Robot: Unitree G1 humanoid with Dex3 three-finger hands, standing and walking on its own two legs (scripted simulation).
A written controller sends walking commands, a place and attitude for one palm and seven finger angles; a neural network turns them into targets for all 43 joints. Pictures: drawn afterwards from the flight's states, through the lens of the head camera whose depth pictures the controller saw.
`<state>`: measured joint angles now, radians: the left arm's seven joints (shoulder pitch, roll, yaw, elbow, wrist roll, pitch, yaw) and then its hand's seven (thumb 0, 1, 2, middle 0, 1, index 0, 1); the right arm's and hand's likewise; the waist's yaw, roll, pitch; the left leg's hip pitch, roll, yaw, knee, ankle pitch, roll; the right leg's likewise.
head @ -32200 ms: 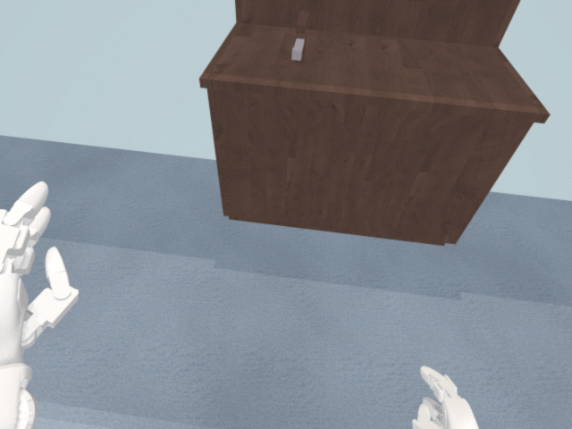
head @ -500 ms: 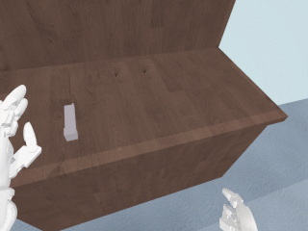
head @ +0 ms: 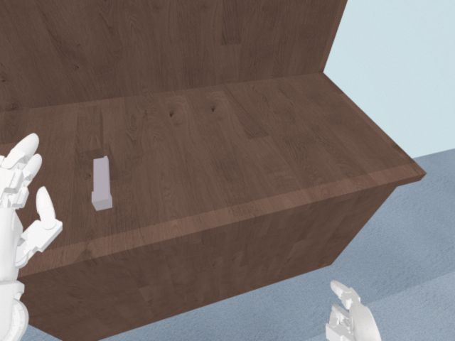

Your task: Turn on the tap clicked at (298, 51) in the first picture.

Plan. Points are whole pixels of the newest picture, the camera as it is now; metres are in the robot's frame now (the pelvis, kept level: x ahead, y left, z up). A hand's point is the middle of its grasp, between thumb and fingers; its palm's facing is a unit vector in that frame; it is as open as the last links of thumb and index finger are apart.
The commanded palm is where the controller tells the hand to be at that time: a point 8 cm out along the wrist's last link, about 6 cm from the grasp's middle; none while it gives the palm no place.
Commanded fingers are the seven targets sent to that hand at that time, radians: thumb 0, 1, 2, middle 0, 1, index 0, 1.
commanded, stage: look again from close up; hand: left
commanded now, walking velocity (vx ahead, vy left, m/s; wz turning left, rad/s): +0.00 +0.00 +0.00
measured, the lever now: (102, 199) +0.33 +0.27 +0.05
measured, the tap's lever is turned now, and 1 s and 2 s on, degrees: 0 0 0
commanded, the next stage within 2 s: turn the palm inward beside the body in 0.10 s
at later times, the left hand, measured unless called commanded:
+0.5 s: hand (81, 248) +0.20 +0.22 +0.14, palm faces +0.32 -0.89 -0.32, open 7.4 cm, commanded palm +0.15 +0.27 +0.16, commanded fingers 0.00 0.90 0.90 -0.20 -0.30 -0.20 -0.30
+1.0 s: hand (83, 250) +0.20 +0.21 +0.14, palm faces +0.50 -0.83 -0.27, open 7.4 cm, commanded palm +0.14 +0.25 +0.15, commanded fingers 0.00 0.90 0.90 -0.20 -0.30 -0.20 -0.30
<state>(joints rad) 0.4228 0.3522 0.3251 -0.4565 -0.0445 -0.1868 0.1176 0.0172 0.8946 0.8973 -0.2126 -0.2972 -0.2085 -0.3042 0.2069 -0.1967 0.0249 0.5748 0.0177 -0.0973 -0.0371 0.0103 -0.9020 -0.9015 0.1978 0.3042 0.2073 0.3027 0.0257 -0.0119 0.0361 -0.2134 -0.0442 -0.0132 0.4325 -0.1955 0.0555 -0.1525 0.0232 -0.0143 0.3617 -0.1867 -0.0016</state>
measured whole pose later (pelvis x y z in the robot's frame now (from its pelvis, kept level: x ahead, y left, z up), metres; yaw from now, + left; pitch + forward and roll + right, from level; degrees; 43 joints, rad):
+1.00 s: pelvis +0.00 -0.06 -0.03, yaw +2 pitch +1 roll +0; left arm 0.41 0.33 0.36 -0.38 -0.19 -0.03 0.11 0.02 0.90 0.90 -0.21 -0.30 -0.21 -0.30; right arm 0.19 -0.25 0.03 0.67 0.01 -0.19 -0.09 0.01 -0.90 -0.90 0.20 0.30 0.21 0.30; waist 0.07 0.04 -0.05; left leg -0.39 -0.01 -0.07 0.69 -0.32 -0.02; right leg -0.34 0.07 -0.08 0.68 -0.35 -0.08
